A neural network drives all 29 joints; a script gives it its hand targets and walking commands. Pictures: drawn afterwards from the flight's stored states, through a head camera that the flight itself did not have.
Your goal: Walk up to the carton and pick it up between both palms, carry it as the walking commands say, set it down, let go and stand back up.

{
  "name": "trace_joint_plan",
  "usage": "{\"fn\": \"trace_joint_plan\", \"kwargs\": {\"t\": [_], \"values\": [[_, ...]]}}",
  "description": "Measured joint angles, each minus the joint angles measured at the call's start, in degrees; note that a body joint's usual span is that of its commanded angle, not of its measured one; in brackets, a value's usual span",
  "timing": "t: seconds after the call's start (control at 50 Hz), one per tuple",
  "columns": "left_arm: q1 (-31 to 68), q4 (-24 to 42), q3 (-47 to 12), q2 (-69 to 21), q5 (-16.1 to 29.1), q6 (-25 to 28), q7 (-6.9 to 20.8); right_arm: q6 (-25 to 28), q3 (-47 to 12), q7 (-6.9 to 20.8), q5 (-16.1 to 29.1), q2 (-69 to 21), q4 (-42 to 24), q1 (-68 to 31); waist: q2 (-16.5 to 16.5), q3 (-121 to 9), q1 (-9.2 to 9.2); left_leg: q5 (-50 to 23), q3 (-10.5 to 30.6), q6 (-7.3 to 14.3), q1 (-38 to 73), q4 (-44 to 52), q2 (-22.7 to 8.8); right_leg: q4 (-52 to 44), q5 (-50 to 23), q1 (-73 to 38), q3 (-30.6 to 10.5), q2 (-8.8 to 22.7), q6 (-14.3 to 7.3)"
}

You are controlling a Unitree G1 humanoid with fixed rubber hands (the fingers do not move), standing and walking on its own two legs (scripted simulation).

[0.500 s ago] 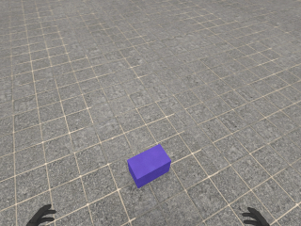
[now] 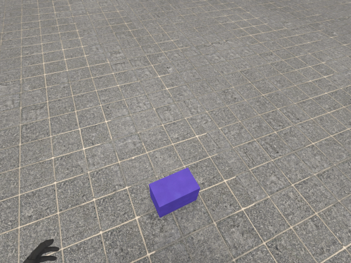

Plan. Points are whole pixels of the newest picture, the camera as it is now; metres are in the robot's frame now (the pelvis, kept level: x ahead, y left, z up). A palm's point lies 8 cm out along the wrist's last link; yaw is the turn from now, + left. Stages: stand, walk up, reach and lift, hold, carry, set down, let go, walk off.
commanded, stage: walk up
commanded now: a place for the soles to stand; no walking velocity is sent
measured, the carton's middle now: (173, 192) +0.56 -0.02 -0.69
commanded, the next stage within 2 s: none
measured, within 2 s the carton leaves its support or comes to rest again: neither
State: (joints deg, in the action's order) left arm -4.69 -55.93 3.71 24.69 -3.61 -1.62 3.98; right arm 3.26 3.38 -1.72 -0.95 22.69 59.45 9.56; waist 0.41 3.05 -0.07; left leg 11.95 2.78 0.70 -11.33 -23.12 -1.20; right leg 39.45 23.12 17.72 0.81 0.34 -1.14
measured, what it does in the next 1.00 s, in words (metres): steps to the right, turning left: right foot, then left foot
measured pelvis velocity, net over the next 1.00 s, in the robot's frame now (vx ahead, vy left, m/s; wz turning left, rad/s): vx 0.17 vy -0.27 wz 0.42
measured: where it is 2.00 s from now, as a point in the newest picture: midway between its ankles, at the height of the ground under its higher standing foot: outside the picture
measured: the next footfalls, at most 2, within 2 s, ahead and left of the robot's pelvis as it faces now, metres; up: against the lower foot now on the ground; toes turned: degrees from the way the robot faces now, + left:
right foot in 0.24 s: +0.15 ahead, -0.24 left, +0.00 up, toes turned +4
left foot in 0.46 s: +0.15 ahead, -0.03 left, +0.00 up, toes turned +14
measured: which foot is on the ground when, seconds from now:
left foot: down 0.00-0.22, up 0.24-0.44, down 0.46-0.74, up 0.76-1.00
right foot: up 0.00-0.22, down 0.24-0.44, up 0.46-0.70, down 0.72-1.00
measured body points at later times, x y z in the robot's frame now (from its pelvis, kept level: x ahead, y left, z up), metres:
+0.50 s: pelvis +0.09 -0.14 -0.04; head +0.11 -0.12 +0.41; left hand +0.11 +0.21 -0.14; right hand +0.24 -0.49 -0.09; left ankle +0.11 -0.04 -0.75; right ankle +0.11 -0.26 -0.73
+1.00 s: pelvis +0.17 -0.27 -0.03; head +0.22 -0.28 +0.42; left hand +0.09 +0.09 -0.08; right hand +0.42 -0.53 -0.14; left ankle +0.12 -0.14 -0.69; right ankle +0.26 -0.37 -0.74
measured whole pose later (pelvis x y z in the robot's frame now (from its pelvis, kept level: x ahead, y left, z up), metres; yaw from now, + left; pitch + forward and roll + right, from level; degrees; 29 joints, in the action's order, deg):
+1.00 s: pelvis +0.17 -0.27 -0.03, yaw +24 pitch -1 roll +1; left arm -17.1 -41.0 4.6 28.4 -1.2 2.9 -1.6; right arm -2.0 4.8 1.1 -1.9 28.3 42.0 13.2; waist -4.1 6.7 2.1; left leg 27.0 4.8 0.4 -29.1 -61.2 2.4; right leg 41.2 18.0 22.1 6.3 6.1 0.1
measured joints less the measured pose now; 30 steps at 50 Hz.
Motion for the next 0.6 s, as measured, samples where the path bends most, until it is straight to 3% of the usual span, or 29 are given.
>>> {"fn": "trace_joint_plan", "kwargs": {"t": [0.08,0.2,0.22,0.26,0.32,0.36,0.44,0.46,0.5,0.54,0.6], "values": [[-0.37,5.91,2.68,3.81,0.33,-0.77,1.42,0.64,1.25,-1.26,-0.32,1.87,-1.91,6.8,2.6,1.22,-0.64,0.63,3.14,-1.43,-0.89,-2.2,0.01,11.32,-0.29,7.53,-3.96,1.75,1.0],[-2.15,9.68,4.88,5.04,0.67,-2.02,3.12,0.77,2.42,-1.73,-1.47,6.15,-5.68,10.98,3.82,1.06,-1.28,6.46,5.83,-2.99,-2.9,-9.26,-2.63,5.76,2.88,7.9,-4.42,4.39,1.21],[-2.46,10.35,4.91,4.9,0.66,-1.93,3.18,0.73,2.52,-1.79,-1.59,6.8,-6.33,11.16,3.65,0.93,-1.21,7.94,6.41,-2.61,-3.77,-11.27,-3.26,3.21,2.5,6.6,-3.74,4.34,0.85],[-3.19,11.94,4.7,3.83,0.23,-1.14,2.7,0.25,2.7,-2.27,-1.8,8.14,-7.27,10.79,2.02,1.61,-0.75,14.31,7.88,-0.2,-7.22,-20.18,-4.1,1.04,-5.95,5.29,-1.37,3.14,2.34],[-5.46,13.17,3.39,1.44,0.26,-0.85,2.03,0.06,2.47,-3.07,-1.03,7.44,-8.32,9.0,1.12,2.64,-0.18,18.44,2.52,0.59,-14.14,-35.52,-2.02,1.55,-5.38,2.87,1.69,3.17,2.57],[-7.38,13.71,2.67,0.48,0.24,-1.25,1.85,0.63,2.03,-2.58,0.08,6.53,-8.91,8.19,1.02,2.32,0.97,16.49,-2.36,0.29,-15.6,-34.47,-1.27,-0.94,-4.7,0.52,3.26,3.09,1.12],[-10.29,15.45,2.17,1.5,-0.21,-1.86,1.69,2.17,1.68,-1.64,1.04,5.5,-10.73,9.22,2.32,1.23,3.29,8.62,-7.96,0.77,-11.73,-20.57,1.14,-0.36,-2.72,-0.55,5.35,3.0,-1.08],[-11.2,16.03,2.22,1.76,-0.21,-1.93,1.6,2.69,1.89,-1.77,0.73,6.17,-11.61,10.19,1.86,0.52,3.42,8.46,-6.9,1.78,-9.87,-16.59,1.48,2.97,-0.55,0.78,5.65,2.45,-1.69],[-11.02,15.76,2.6,2.3,-0.01,-2.24,1.12,3.21,2.42,-2.51,-0.11,5.72,-12.43,10.81,3.3,1.49,2.53,7.37,-5.78,2.21,-10.2,-18.56,2.28,13.68,2.35,4.4,2.77,2.35,-1.79],[-10.58,15.74,2.38,2.65,0.4,-2.42,0.7,3.26,1.86,-3.03,0.01,4.84,-13.12,11.58,4.52,2.42,1.8,7.51,-4.62,1.05,-8.89,-18.82,2.02,20.75,2.67,7.5,0.11,2.0,-0.97],[-9.58,15.96,2.32,2.94,1.27,-1.73,0.47,2.9,1.08,-2.77,0.05,4.37,-13.56,12.44,4.87,2.86,0.31,7.43,-1.54,-0.45,-7.52,-17.61,0.44,22.69,2.57,10.85,-1.63,2.93,-0.16]]}}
